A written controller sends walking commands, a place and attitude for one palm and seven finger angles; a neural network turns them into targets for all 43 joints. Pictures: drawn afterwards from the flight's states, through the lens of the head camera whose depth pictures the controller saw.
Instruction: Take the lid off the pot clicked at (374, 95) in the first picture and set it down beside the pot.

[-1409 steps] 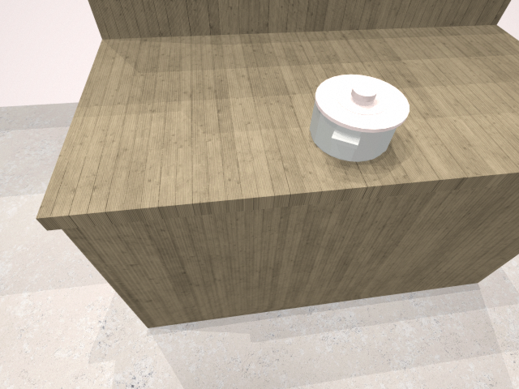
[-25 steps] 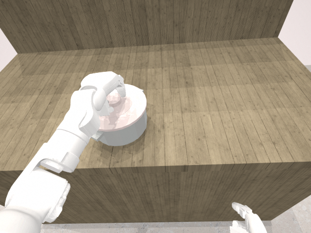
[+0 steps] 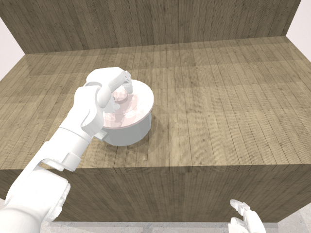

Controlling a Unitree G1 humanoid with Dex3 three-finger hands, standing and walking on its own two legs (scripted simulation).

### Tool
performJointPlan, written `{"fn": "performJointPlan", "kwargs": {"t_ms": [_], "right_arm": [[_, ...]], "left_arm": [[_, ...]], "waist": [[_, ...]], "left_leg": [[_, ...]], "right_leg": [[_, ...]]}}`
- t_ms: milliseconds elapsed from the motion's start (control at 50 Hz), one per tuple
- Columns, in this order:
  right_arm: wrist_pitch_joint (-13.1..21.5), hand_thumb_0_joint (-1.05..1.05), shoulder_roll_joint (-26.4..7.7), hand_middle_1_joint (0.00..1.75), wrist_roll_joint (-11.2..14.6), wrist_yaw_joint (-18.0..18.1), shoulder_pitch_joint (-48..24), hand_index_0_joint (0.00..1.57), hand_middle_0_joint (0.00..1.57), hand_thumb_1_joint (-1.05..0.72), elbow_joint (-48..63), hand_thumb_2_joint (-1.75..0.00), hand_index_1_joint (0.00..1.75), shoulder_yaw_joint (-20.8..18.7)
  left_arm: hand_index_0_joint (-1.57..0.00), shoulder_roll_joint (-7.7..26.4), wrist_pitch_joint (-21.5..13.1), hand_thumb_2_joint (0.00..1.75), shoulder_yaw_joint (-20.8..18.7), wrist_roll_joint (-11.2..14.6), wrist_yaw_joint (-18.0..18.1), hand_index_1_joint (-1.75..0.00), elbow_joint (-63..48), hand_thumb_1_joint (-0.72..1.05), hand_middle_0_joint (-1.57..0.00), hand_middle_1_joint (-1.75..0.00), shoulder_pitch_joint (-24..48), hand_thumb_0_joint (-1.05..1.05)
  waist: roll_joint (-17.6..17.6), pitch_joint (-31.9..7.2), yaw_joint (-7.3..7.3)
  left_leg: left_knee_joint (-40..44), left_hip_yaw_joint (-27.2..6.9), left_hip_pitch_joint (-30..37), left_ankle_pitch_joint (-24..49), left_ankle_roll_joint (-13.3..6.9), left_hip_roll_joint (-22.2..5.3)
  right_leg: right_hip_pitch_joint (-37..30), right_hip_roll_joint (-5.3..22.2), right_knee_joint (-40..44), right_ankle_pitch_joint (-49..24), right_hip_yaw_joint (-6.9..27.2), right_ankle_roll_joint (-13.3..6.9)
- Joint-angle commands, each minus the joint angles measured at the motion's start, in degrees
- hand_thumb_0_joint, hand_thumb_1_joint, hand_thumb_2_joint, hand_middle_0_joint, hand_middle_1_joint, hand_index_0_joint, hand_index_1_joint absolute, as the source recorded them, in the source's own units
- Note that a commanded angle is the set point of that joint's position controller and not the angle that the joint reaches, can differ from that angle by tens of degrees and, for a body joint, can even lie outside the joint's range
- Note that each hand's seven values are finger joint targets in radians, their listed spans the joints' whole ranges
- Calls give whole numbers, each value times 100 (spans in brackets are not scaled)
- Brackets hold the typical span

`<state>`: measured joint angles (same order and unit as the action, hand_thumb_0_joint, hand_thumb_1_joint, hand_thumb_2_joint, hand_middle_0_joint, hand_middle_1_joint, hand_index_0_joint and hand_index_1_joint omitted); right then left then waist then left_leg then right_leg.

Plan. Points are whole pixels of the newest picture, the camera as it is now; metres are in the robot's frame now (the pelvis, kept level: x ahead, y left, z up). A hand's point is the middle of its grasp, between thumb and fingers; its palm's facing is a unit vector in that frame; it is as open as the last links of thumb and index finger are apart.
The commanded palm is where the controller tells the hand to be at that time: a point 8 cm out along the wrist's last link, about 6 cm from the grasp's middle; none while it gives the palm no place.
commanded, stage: lift the lid straight up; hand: left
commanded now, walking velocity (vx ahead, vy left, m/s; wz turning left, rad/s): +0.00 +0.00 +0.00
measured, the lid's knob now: (119, 96) +0.44 +0.12 +0.13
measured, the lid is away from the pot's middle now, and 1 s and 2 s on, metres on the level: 0.01 0.01 0.04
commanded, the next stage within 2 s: move the lid sideways beside the pot in 1.56 s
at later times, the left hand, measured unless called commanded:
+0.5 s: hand (104, 85) +0.42 +0.14 +0.19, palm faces -0.17 -0.05 -0.98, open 8.2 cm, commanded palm +0.40 +0.14 +0.27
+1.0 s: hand (102, 68) +0.43 +0.13 +0.23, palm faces -0.09 -0.04 -1.00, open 8.2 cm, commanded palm +0.40 +0.13 +0.31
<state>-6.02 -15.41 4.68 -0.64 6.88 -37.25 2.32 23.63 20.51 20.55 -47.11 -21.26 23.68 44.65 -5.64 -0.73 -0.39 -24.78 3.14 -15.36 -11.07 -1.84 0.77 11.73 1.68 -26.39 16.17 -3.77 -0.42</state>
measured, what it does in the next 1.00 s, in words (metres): stands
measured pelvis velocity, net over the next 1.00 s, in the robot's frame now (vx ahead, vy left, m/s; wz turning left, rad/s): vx -0.01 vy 0.00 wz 0.00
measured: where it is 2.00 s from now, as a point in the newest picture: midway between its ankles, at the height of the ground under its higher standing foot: outside the picture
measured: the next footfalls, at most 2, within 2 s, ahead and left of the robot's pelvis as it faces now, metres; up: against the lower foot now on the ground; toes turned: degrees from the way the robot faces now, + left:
none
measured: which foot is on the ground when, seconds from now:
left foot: down 0.00-1.00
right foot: down 0.00-1.00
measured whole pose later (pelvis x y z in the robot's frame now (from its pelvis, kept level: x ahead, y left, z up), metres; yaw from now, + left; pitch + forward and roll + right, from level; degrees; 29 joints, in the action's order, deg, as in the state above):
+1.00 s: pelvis -0.01 +0.00 +0.00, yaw +0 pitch +1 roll +0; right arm -5.1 -15.8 5.0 0.0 6.2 -37.0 3.2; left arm 26.7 22.4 19.9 -48.3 -25.7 24.4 56.2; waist -5.5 -1.1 0.1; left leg -23.6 3.2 -15.0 -9.8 -2.1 1.1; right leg 11.7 1.9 -25.9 15.2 -3.6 -0.2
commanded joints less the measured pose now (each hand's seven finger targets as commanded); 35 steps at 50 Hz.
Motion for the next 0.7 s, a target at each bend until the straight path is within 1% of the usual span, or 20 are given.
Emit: {"fn": "performJointPlan", "kwargs": {"t_ms": [0, 40, 60, 100, 120, 160, 200, 220, 260, 300, 320, 380, 400, 440, 480, 500, 520, 560, 620, 680], "right_arm": [[222, 0, -605, 30, 19, 25, -773, 20, 20, -90, 876, -90, 30, -219], [222, 0, -554, 30, 13, 34, -813, 20, 20, -90, 898, -90, 30, -186], [240, 0, -534, 30, 15, 31, -832, 20, 20, -90, 915, -90, 30, -183], [220, 0, -623, 30, 9, 23, -830, 20, 20, -90, 912, -90, 30, -207], [209, 0, -539, 30, 16, 35, -864, 20, 20, -90, 928, -90, 30, -157], [188, 0, -562, 30, 38, 60, -879, 20, 20, -90, 904, -90, 30, -133], [207, 0, -611, 30, 26, 51, -911, 20, 20, -90, 959, -90, 30, -186], [223, 0, -542, 30, 24, 46, -947, 20, 20, -90, 996, -90, 30, -163], [232, 0, -542, 30, 33, 61, -930, 20, 20, -90, 964, -90, 30, -146], [188, 0, -658, 30, 35, 82, -848, 20, 20, -90, 895, -90, 30, -168], [205, 0, -560, 30, 47, 101, -923, 20, 20, -90, 960, -90, 30, -126], [269, 0, -552, 30, 57, 114, -942, 20, 20, -90, 943, -90, 30, -140], [279, 0, -611, 30, 48, 100, -895, 20, 20, -90, 951, -90, 30, -181], [316, 0, -566, 30, 42, 109, -916, 20, 20, -90, 971, -90, 30, -152], [306, 0, -568, 30, 54, 104, -882, 20, 20, -90, 872, -90, 30, -142], [295, 0, -644, 30, 47, 95, -811, 20, 20, -90, 859, -90, 30, -181], [309, 0, -594, 30, 46, 102, -850, 20, 20, -90, 889, -90, 30, -137], [358, 0, -545, 30, 50, 92, -924, 20, 20, -90, 951, -90, 30, -145], [318, 0, -576, 30, 34, 74, -883, 20, 20, -90, 923, -90, 30, -134], [309, 0, -595, 30, 40, 107, -880, 20, 20, -90, 889, -90, 30, -116]], "left_arm": [[-88, 1149, 9, 118, -879, -177, 336, -90, -1250, 49, -99, -101, 3280, 0], [-88, 1321, 36, 118, -976, -311, 333, -90, -1218, 49, -99, -101, 3328, 0], [-88, 1271, 46, 118, -940, -301, 327, -90, -1287, 49, -99, -101, 3394, 0], [-88, 1534, 35, 118, -1225, -193, 328, -90, -1222, 49, -99, -101, 3146, 0], [-88, 1327, 49, 118, -995, -264, 287, -90, -1166, 49, -99, -101, 3205, 0], [-88, 1392, 107, 118, -1021, -300, 262, -90, -941, 49, -99, -101, 3287, 0], [-88, 1437, 53, 118, -1080, -184, 248, -90, -1379, 49, -99, -101, 3431, 0], [-88, 1561, 51, 118, -1149, -270, 225, -90, -1484, 49, -99, -101, 3466, 0], [-88, 1472, 116, 118, -1070, -296, 178, -90, -1126, 49, -99, -101, 3328, 0], [-88, 1695, 99, 118, -1257, -193, 170, -90, -1034, 49, -99, -101, 3378, 0], [-88, 1519, 95, 118, -1049, -266, 128, -90, -1082, 49, -99, -101, 3497, 0], [-88, 1445, 107, 118, -933, -290, 87, -90, -1256, 49, -99, -101, 3885, 0], [-88, 1499, 78, 118, -1033, -174, 94, -90, -1285, 49, -99, -101, 3760, 0], [-88, 1668, 67, 118, -1098, -287, 66, -90, -1478, 49, -99, -101, 4047, 0], [-88, 1454, 126, 118, -947, -287, 32, -90, -1031, 49, -99, -101, 3951, 0], [-88, 1500, 102, 118, -1050, -175, 32, -90, -992, 49, -99, -101, 3810, 0], [-88, 1648, 87, 118, -1112, -265, 18, -90, -1108, 49, -99, -101, 4007, 0], [-88, 1423, 78, 118, -907, -297, -7, -90, -1348, 49, -99, -101, 4184, 0], [-88, 1559, 98, 118, -1049, -288, -34, -90, -1117, 49, -99, -101, 4023, 0], [-88, 1642, 154, 118, -1102, -352, -45, -90, -867, 49, -99, -101, 4138, 0]], "waist": [[624, -2246, -89], [589, -2396, -6], [573, -2375, -6], [731, -2393, -2], [721, -2429, 7], [750, -2112, 0], [650, -2351, -21], [608, -2602, 50], [651, -2298, 13], [788, -2148, -35], [777, -2232, -12], [579, -2316, -40], [542, -2370, -79], [487, -2543, -14], [552, -2220, -54], [685, -2204, -81], [661, -2397, -12], [546, -2444, -26], [681, -2442, 7], [722, -2206, 13]], "left_leg": [[7, -375, 1349, 1533, -249, 93], [31, -356, 1372, 1540, -233, 90], [25, -355, 1364, 1567, -236, 96], [-17, -347, 1297, 1618, -251, 93], [41, -296, 1286, 1604, -237, 99], [80, -296, 1130, 1363, -221, 88], [-2, -326, 1305, 1546, -259, 108], [17, -314, 1383, 1707, -253, 102], [18, -314, 1261, 1573, -244, 107], [41, -313, 1157, 1375, -244, 94], [103, -266, 1181, 1311, -252, 112], [49, -352, 1356, 1382, -257, 124], [-2, -358, 1405, 1425, -276, 120], [42, -368, 1445, 1455, -264, 128], [69, -371, 1342, 1359, -236, 111], [50, -385, 1326, 1368, -259, 115], [113, -361, 1337, 1396, -249, 118], [65, -385, 1464, 1524, -249, 122], [106, -351, 1344, 1528, -246, 117], [141, -360, 1247, 1391, -229, 97]], "right_leg": [[-202, -148, 207, -2345, 154, -188], [-290, -169, 185, -2325, 176, -183], [-301, -154, 183, -2391, 185, -182], [-444, -119, 192, -2520, 208, -178], [-447, -142, 177, -2477, 209, -151], [-286, -122, 234, -2309, 191, -152], [-397, -85, 216, -2501, 216, -174], [-537, -120, 162, -2570, 237, -161], [-383, -120, 205, -2480, 212, -164], [-372, -89, 270, -2359, 205, -161], [-383, -114, 276, -2255, 229, -129], [-261, -124, 250, -2257, 210, -166], [-291, -104, 267, -2302, 211, -176], [-393, -120, 247, -2345, 232, -168], [-167, -140, 260, -2174, 166, -179], [-225, -119, 298, -2214, 155, -182], [-358, -136, 265, -2210, 182, -164], [-292, -119, 241, -2304, 182, -183], [-418, -128, 254, -2319, 186, -170], [-263, -119, 270, -2173, 157, -184]]}}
